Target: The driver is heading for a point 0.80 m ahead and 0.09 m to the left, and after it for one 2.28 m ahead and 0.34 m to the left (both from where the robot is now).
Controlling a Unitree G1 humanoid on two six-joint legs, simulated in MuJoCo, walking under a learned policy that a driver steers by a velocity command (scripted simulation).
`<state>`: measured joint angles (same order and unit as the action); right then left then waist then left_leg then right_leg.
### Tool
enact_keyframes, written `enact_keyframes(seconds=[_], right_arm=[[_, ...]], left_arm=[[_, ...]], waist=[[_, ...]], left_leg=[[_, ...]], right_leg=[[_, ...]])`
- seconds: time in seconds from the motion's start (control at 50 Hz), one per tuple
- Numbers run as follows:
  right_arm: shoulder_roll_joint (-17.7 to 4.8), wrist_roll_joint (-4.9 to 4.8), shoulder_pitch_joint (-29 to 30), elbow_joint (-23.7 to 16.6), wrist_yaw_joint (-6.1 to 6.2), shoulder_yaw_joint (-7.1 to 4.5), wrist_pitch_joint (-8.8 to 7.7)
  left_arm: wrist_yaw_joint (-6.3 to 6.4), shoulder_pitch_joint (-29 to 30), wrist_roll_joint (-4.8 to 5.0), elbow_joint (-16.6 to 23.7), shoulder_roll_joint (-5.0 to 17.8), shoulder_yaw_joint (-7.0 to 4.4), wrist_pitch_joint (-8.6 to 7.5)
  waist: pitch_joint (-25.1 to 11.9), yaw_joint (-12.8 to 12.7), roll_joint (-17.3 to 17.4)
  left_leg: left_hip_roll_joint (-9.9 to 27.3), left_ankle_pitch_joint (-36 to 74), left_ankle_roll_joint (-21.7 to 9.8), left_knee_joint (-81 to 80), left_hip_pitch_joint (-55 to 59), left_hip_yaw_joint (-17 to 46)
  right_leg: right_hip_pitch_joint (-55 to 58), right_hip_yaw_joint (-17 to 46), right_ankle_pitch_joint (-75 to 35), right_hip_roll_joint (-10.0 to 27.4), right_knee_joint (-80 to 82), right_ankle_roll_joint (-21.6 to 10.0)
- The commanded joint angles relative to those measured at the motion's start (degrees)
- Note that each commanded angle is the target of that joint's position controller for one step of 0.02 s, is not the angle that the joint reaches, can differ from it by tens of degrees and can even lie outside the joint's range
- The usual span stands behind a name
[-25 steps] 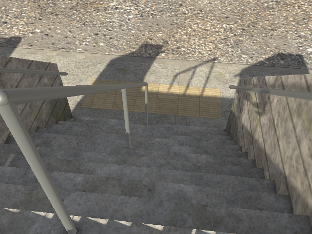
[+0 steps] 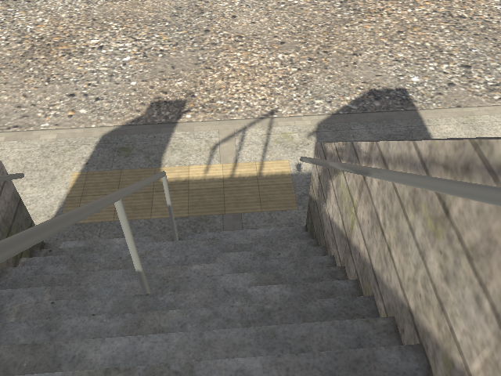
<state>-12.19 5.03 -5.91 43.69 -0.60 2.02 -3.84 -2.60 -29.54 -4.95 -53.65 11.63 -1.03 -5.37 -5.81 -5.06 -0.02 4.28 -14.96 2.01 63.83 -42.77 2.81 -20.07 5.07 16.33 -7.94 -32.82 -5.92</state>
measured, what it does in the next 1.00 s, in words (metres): goes down: left foot, then right foot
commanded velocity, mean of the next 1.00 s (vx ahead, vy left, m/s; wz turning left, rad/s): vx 0.10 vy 0.00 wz -0.04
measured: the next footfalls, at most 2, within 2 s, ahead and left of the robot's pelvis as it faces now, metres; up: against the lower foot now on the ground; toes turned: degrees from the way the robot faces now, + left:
left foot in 0.24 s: +0.10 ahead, +0.16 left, +0.00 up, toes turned -6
right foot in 0.46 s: +0.11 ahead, -0.09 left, +0.00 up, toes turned -9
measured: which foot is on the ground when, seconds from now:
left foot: up 0.00-0.22, down 0.24-0.46, up 0.48-0.80, down 0.82-1.00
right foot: down 0.00-0.24, up 0.26-0.44, down 0.46-0.80, up 0.82-1.00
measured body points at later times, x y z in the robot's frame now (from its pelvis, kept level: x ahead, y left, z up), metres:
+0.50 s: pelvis +0.11 +0.03 -0.06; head +0.12 +0.03 +0.39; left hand +0.31 +0.20 -0.16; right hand +0.15 -0.20 -0.19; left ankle +0.08 +0.16 -0.71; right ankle +0.07 -0.08 -0.71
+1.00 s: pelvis +0.17 +0.11 -0.20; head +0.18 +0.11 +0.25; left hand +0.29 +0.35 -0.31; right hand +0.18 -0.15 -0.33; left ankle +0.20 +0.19 -0.93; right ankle +0.16 -0.04 -0.65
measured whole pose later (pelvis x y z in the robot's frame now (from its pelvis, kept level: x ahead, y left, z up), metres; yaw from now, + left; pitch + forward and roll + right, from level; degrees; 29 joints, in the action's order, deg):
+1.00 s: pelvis +0.17 +0.11 -0.20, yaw +1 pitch +4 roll -2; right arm -15.4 4.1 -26.4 47.5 -3.3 -0.9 -4.8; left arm 1.0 -15.6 -4.4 -38.2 14.0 3.3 -1.9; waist -3.0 0.6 0.9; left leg -3.4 -13.4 -4.4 31.4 -21.8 3.6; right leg -57.5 1.1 31.9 3.1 -116.6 2.4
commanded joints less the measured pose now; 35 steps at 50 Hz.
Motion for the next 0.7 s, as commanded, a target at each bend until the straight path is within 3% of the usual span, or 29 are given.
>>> enact_keyframes(seconds=[0.02,0.08,0.12,0.16,0.18,0.2,0.22,0.24,0.26,0.28,0.3,0.32,0.34,0.36,0.4,0.42,0.46,0.48,0.5,0.52,0.54,0.56,0.58,0.6,0.62,0.64,0.66,0.68,0.7], right_arm=[[-1.1,0.03,-10.9,-0.8,-2.46,-0.06,-0.24],[-5.3,-0.31,-7.0,-7.0,0.35,-1.96,-0.01],[-4.9,-0.71,-2.9,-9.5,1.84,-1.59,0.77],[-3.6,-1.44,-2.1,-9.2,2.19,-1.03,0.71],[-3.0,-1.32,-4.2,-8.2,2.26,-1.00,0.47],[-2.7,-1.13,-12.0,-5.2,2.31,-1.40,0.23],[-3.4,-0.96,-28.6,-0.2,2.57,-2.32,0.08],[-5.8,-1.98,-42.4,3.2,3.02,-4.40,-0.13],[-12.7,-3.31,-27.4,-0.9,2.22,-4.81,-1.12],[-12.9,-1.88,-16.7,-5.1,0.42,-4.19,-2.49],[-8.1,-1.46,-8.2,-6.2,-1.31,-2.20,-3.23],[-1.4,-3.59,-4.1,-8.0,-1.67,0.35,-3.26],[1.7,-2.93,-3.0,-8.7,-0.92,1.53,-3.25],[-0.5,-1.89,-2.5,-7.6,-0.36,1.46,-3.25],[-8.1,-2.15,-1.6,-6.2,0.32,0.52,-3.09],[-10.2,-2.70,-1.0,-5.9,0.47,0.32,-3.49],[-11.6,-3.14,4.9,-7.2,-0.68,0.48,-4.33],[-10.1,-3.50,4.2,-7.2,-2.59,0.33,-4.22],[-7.9,-2.12,-10.6,-4.9,-4.73,-0.84,-3.29],[-6.8,-4.86,-14.6,-2.4,-0.01,-3.02,0.27],[-7.7,-5.17,-13.8,-2.2,1.91,-3.54,2.40],[-2.2,-1.26,-7.5,-6.2,-2.64,-0.55,-0.98],[-0.1,0.62,-10.1,-3.8,-3.10,0.01,-1.51],[1.0,1.56,-9.0,-3.2,-3.16,0.42,-0.81],[1.5,1.55,-7.0,-2.1,-3.52,0.44,-0.56],[-0.5,1.48,-10.5,-0.7,-4.25,-0.15,-0.92],[-2.3,1.67,-10.8,-0.6,-4.61,-0.73,-0.80],[-1.8,1.69,-9.1,-1.3,-5.64,-0.99,-0.14],[-1.0,1.25,-9.9,-1.9,-6.15,-0.93,0.74]], left_arm=[[1.69,4.4,-1.89,5.4,9.1,-0.97,-1.08],[2.08,-1.7,-0.80,5.3,8.5,-1.01,-2.86],[1.47,-3.9,0.25,6.2,8.4,-1.73,-3.64],[1.58,-3.2,1.73,8.4,8.5,-2.29,-3.40],[1.73,-1.6,2.21,9.8,8.3,-2.19,-3.16],[1.46,4.0,1.89,12.0,9.0,-2.27,-2.94],[0.10,16.2,1.47,16.5,10.4,-2.13,-2.98],[-2.16,25.8,2.31,19.9,10.4,-1.63,-2.74],[-4.07,19.3,3.25,21.8,2.2,-0.51,-1.89],[-3.07,15.6,3.53,21.6,6.0,-0.95,-0.84],[-0.96,12.3,2.50,20.3,3.9,0.45,0.95],[1.39,11.7,-0.01,18.5,3.8,1.45,2.52],[2.44,10.1,-2.40,17.8,2.0,2.81,3.44],[0.91,6.5,-3.74,16.4,0.9,3.59,3.34],[-2.84,3.9,-1.45,15.5,1.6,3.10,2.69],[-4.09,3.3,-0.06,15.8,2.9,2.51,2.37],[-4.07,-0.2,0.68,14.7,5.2,1.19,2.21],[-3.39,-6.6,1.98,11.4,6.1,0.79,1.91],[-2.62,1.5,6.02,15.7,11.9,1.08,1.45],[2.57,8.5,8.44,12.5,6.7,0.36,3.41],[4.07,10.4,6.87,13.7,9.8,-0.13,3.50],[1.24,12.3,4.06,16.5,6.3,2.71,0.05],[1.65,11.1,2.94,15.8,0.5,4.48,-0.48],[2.17,9.7,2.69,14.9,-1.9,5.45,-0.56],[2.17,4.8,2.96,11.2,-3.2,5.71,-0.13],[3.07,7.1,2.58,13.0,-0.5,5.33,-0.15],[4.47,10.7,2.04,14.6,3.8,3.69,-0.18],[4.60,12.4,0.67,13.9,6.0,3.33,-0.04],[3.76,12.4,0.61,13.3,6.6,3.51,0.39]], waist=[[1.5,7.2,-1.8],[1.1,5.2,-5.2],[-0.5,2.3,-4.3],[-1.5,0.8,-4.3],[-2.2,1.7,-3.9],[-2.9,6.2,-3.5],[-2.4,15.8,-1.7],[0.2,25.7,3.6],[-0.4,12.7,13.3],[6.4,9.2,-0.8],[7.6,4.1,0.7],[0.4,3.0,-1.1],[-3.3,2.0,0.3],[-3.8,-0.7,1.2],[1.1,-4.1,-0.8],[1.9,-4.7,-0.8],[1.9,-7.4,-2.7],[1.3,-9.1,-6.5],[-4.2,0.8,-14.3],[-4.1,5.6,-6.0],[0.8,6.2,-4.6],[1.6,4.6,-2.2],[0.7,3.0,-4.3],[1.9,2.8,-3.1],[0.7,1.9,-1.5],[-1.3,3.8,0.5],[1.6,4.7,0.4],[3.7,4.7,-3.4],[6.2,5.8,-5.6]], left_leg=[[-2.7,12.7,0.1,7.9,18.2,-5.4],[-4.3,-5.0,1.8,11.8,5.6,-1.3],[-4.6,-14.5,2.6,11.2,-5.2,2.3],[-4.7,-15.4,3.0,8.0,-10.4,3.9],[-5.6,-15.2,2.7,6.0,-6.8,2.9],[-6.8,-12.6,1.8,3.8,5.0,-0.1],[-7.8,-4.7,0.1,-1.5,30.4,-3.4],[-5.0,14.7,-4.9,-10.8,49.8,-3.2],[12.1,47.1,-22.9,-28.3,42.5,25.0],[22.3,55.2,-32.8,-29.1,26.9,40.2],[24.9,45.4,-30.6,-29.0,22.3,38.3],[20.7,35.9,-26.3,-25.3,19.8,34.8],[15.6,34.5,-21.0,-22.7,18.8,27.9],[8.8,33.7,-16.5,-20.0,8.8,17.9],[1.1,26.8,-12.0,-22.7,-12.3,6.9],[-0.4,25.1,-10.3,-22.4,-13.9,3.4],[-1.6,25.2,-6.2,-13.5,-10.7,-1.2],[-3.6,26.2,-3.2,-4.4,-10.7,-4.2],[-3.6,-0.1,1.7,11.7,-7.9,-1.9],[-2.6,-19.2,1.4,2.4,5.2,2.3],[-6.3,-14.0,0.8,4.8,1.5,3.5],[-2.3,-10.6,0.2,8.2,-8.7,2.9],[4.6,0.9,1.7,-1.2,-11.2,10.5],[4.4,8.2,2.3,-2.8,-11.6,9.6],[3.8,11.3,2.8,-6.6,-5.7,6.5],[0.9,27.0,1.8,-10.2,5.8,0.7],[-2.4,40.0,0.3,-21.2,19.1,-5.5],[-4.6,42.3,0.8,-22.2,25.9,-8.3],[-3.3,38.5,0.9,-25.2,28.2,-6.0]], right_leg=[[-19.8,10.1,-31.5,9.1,-1.0,-8.7],[-5.2,20.4,-46.2,13.3,-12.0,-9.6],[7.1,27.4,-55.8,18.0,-19.0,-9.7],[11.9,31.1,-61.6,18.7,-24.4,-9.0],[8.6,30.9,-63.9,17.3,-27.1,-8.3],[-1.6,27.7,-66.6,15.2,-29.7,-7.2],[-23.1,21.1,-66.7,12.0,-34.2,-5.4],[-41.6,14.7,-49.1,6.8,-47.1,-1.9],[-45.4,3.3,16.2,-2.0,-58.7,4.4],[-49.1,7.4,23.6,1.7,-66.4,7.9],[-52.3,10.2,22.8,7.3,-62.7,10.0],[-47.6,9.4,20.2,10.0,-58.0,12.6],[-44.0,7.9,10.8,10.8,-55.6,14.2],[-30.6,3.2,-2.0,10.4,-55.0,13.8],[-8.5,-4.7,-12.3,8.8,-56.4,13.4],[-2.7,-7.1,-11.4,8.1,-53.3,13.4],[8.3,-10.6,-10.9,7.0,-33.2,12.9],[18.7,-10.6,-21.2,5.6,-19.4,10.7],[16.5,13.0,-40.8,16.1,-12.1,-3.4],[10.4,17.6,-59.5,23.5,-6.8,-5.5],[7.2,15.2,-53.8,22.0,-11.3,-7.6],[2.7,16.8,-36.4,21.9,-16.2,-8.0],[-1.1,27.0,-26.4,28.7,-18.8,-9.8],[-3.4,26.4,-16.5,26.0,-19.7,-9.1],[-5.6,21.1,-8.8,21.5,-20.6,-6.1],[-15.2,9.3,-2.1,15.1,-23.2,-4.2],[-25.8,-1.9,12.5,11.0,-21.4,-1.7],[-31.3,-4.6,18.4,11.5,-18.7,-0.6],[-33.6,1.2,22.1,15.5,-17.8,-1.1]])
